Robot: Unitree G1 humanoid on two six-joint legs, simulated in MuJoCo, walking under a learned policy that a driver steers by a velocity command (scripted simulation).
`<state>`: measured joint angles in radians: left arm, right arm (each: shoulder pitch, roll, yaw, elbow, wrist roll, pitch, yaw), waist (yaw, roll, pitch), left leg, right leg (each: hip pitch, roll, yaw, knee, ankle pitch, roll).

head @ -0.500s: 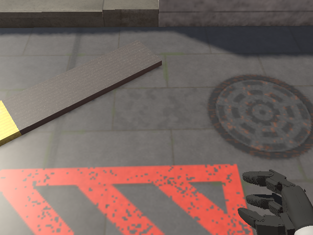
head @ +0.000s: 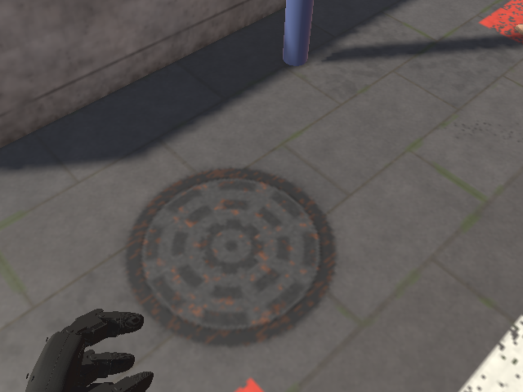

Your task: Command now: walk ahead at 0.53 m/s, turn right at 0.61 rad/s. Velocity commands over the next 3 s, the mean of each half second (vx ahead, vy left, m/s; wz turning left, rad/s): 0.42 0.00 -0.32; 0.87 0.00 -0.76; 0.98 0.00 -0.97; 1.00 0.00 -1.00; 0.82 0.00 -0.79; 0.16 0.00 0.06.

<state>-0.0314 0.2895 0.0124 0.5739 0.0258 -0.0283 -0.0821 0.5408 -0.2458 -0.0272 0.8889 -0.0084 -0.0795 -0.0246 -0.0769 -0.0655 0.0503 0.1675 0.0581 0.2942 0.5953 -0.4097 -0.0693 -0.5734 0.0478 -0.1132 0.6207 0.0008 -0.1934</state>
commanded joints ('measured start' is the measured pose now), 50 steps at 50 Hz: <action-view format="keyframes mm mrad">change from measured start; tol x32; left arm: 1 335 326 101 31 -44 -12 65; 44 -11 -3 18 -3 -3 20 -17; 50 602 177 107 181 -13 15 47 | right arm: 1 -110 -136 -26 -200 -26 -49 -14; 21 -573 -122 -26 -332 31 -17 32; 28 16 -328 -97 -202 -60 5 24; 50 -209 -261 -73 -102 -31 34 -14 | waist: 1 141 -194 -312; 2 162 -78 -633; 5 68 215 -253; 24 136 -52 -22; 28 -90 382 -237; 43 38 137 125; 50 380 155 -223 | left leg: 1 -800 -66 -196 941 -232 15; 17 -779 59 -354 196 399 5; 25 -453 -45 -262 -107 139 78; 29 28 372 -954 -380 -486 211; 44 -137 146 0 -471 877 53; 48 -31 220 9 -67 1638 65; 50 -285 191 -26 506 1293 105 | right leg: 1 1032 -296 520 16 973 -126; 4 802 -352 623 -224 453 -244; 9 241 -205 349 -304 538 -131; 24 377 -195 470 -357 -369 -32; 29 -327 -10 237 592 -423 62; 43 -245 -100 -26 288 -34 63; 50 666 70 27 16 -278 -99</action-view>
